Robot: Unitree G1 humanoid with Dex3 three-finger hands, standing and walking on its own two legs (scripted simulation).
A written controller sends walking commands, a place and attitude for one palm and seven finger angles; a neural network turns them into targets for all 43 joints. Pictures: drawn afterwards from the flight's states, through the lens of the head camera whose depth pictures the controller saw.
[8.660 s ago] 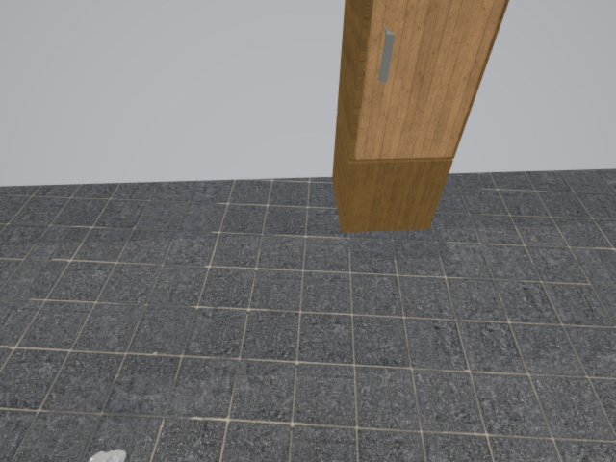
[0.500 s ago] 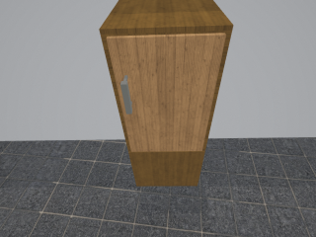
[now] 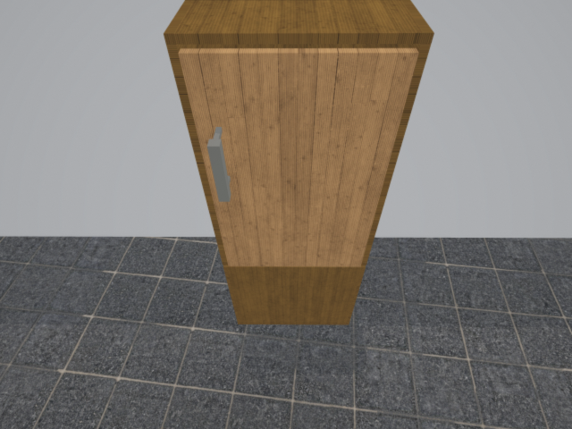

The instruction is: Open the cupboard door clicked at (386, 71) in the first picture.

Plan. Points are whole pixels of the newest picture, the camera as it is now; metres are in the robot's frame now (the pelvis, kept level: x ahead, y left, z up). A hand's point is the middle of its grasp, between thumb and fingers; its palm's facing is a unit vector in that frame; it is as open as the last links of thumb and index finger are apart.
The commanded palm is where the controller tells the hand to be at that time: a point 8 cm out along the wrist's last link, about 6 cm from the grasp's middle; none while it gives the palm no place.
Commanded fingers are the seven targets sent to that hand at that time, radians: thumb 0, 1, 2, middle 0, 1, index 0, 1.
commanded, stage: look again from close up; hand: left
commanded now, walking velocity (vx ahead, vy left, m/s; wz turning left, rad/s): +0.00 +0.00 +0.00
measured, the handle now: (221, 165) +0.56 +0.16 +0.05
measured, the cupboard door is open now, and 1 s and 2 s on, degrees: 0 0 0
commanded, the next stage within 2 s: raise the hand with hooked fingers in 0.38 s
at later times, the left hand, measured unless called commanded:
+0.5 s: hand out of the picture +0.03 +0.17 -0.16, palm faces +0.04 -0.97 -0.23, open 7.3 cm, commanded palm +0.11 +0.22 -0.07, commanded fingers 0.00 0.85 0.88 -0.20 -0.33 -0.20 -0.33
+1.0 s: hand out of the picture +0.13 +0.22 -0.05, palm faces +0.16 -0.99 +0.00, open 9.1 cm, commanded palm +0.14 +0.27 -0.02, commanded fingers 0.00 0.27 0.63 -0.25 -0.70 -0.25 -0.70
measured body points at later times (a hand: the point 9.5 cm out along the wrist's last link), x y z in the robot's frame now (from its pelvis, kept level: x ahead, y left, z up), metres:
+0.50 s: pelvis +0.02 -0.01 +0.00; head +0.02 -0.02 +0.45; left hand +0.03 +0.22 -0.15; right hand +0.03 -0.23 -0.16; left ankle -0.02 +0.13 -0.73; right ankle -0.02 -0.08 -0.74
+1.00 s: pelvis -0.06 +0.01 -0.08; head -0.03 +0.02 +0.37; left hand +0.12 +0.27 -0.04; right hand +0.18 -0.22 -0.11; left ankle -0.02 +0.13 -0.74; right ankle -0.02 -0.08 -0.74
